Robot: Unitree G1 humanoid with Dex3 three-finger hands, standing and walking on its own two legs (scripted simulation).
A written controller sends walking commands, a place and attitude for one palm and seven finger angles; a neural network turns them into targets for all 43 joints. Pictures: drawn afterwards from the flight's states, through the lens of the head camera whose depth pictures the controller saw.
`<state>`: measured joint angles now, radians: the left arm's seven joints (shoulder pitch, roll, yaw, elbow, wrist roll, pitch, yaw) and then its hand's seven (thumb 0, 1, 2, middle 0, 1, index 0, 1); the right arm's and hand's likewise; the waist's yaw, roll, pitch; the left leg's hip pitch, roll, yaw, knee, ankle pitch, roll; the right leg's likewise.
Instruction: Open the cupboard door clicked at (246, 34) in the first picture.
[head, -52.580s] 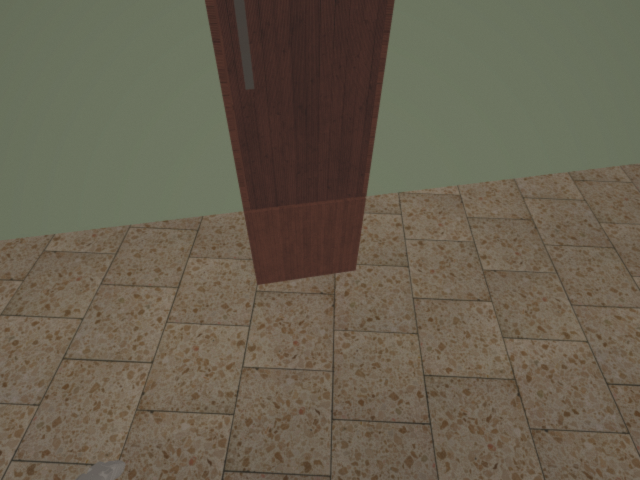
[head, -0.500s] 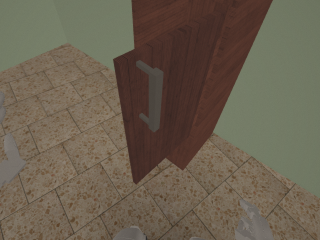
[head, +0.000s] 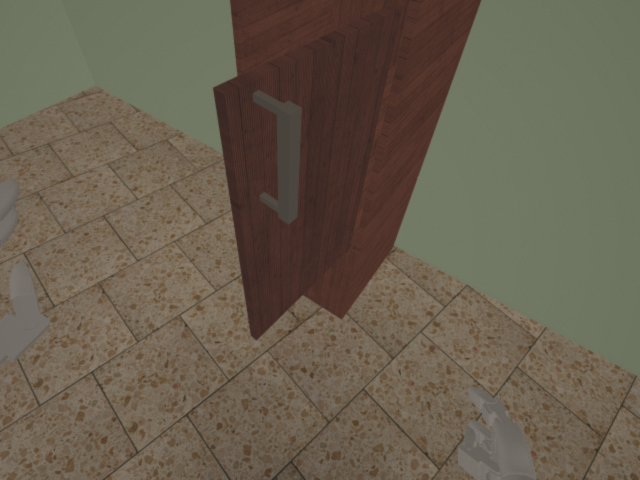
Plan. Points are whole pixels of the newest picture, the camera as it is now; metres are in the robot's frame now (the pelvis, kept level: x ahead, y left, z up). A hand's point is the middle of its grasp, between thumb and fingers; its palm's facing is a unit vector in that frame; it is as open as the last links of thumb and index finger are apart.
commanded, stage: stop stepping back and stand still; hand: left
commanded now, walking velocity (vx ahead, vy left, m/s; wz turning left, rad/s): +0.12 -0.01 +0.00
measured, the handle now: (276, 162) +0.45 +0.09 +0.15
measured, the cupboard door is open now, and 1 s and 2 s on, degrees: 84 84 84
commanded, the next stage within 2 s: let the arm hang, fingers relaxed in 0.56 s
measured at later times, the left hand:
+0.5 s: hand out of the picture +0.14 +0.29 +0.17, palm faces +0.49 -0.77 -0.41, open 7.4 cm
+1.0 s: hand out of the picture -0.04 +0.19 -0.18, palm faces +0.12 -0.98 -0.15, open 7.0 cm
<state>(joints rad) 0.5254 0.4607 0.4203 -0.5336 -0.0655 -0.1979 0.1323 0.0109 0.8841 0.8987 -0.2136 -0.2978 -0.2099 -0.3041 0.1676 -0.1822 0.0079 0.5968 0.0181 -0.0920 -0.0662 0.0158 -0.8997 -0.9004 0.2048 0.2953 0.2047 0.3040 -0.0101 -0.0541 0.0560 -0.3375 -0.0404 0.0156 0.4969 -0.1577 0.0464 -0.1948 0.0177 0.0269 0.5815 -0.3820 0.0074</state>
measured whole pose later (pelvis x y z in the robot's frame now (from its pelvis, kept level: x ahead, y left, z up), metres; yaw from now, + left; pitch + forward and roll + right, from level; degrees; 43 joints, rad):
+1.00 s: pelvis -0.04 +0.02 +0.00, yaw +6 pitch -1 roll -1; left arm 0.30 0.18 0.02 0.99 0.02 0.04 0.03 0.00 1.01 0.90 -0.21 -0.30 -0.20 -0.30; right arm 0.22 -0.17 0.00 0.99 -0.02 0.01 -0.02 0.01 -0.90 -0.90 0.20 0.29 0.20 0.30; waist -0.01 -0.05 0.05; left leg -0.30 -0.05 -0.05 0.52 -0.22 0.04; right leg -0.19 0.01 -0.05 0.48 -0.29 -0.01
